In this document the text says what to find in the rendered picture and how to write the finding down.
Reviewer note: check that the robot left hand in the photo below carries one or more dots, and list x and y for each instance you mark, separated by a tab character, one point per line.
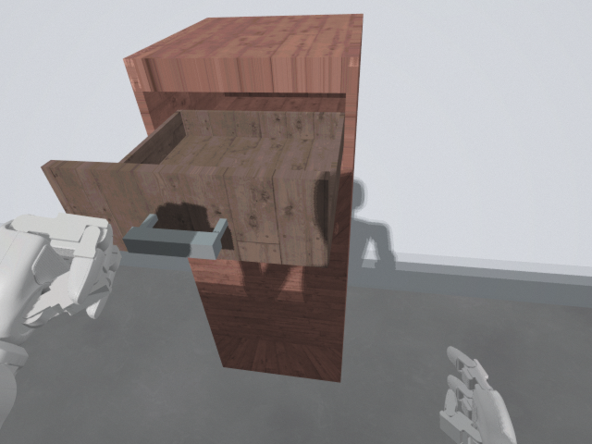
73	254

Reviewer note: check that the left robot forearm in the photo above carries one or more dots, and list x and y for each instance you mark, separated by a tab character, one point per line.
12	359

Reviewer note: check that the cabinet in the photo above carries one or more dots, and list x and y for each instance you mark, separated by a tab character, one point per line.
278	319

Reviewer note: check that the handle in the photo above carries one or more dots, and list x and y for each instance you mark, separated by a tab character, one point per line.
172	242

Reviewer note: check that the drawer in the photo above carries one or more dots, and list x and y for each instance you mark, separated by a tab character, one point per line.
273	175

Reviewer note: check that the robot right hand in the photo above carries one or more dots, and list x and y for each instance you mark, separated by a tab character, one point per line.
486	419

